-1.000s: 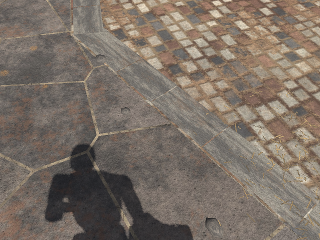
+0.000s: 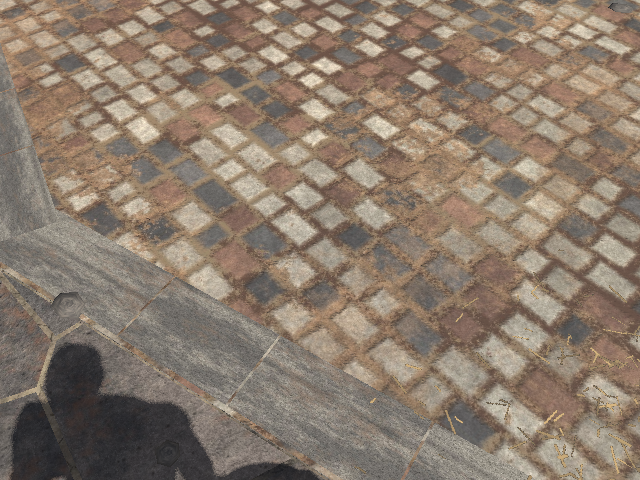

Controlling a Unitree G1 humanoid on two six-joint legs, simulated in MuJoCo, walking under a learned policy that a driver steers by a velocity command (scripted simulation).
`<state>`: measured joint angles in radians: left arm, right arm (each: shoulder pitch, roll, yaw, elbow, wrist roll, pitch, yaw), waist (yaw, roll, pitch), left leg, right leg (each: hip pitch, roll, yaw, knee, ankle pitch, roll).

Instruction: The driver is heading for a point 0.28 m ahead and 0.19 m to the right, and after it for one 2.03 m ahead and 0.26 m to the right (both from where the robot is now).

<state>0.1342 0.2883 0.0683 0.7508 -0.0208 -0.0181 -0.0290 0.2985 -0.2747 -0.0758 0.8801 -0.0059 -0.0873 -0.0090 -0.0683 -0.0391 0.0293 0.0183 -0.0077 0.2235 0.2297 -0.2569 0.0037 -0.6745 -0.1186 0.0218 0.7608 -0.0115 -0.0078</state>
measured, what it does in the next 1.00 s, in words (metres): walks ahead, turning right: right foot, then left foot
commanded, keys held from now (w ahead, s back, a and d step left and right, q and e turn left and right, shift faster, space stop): w+e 0.38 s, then w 0.62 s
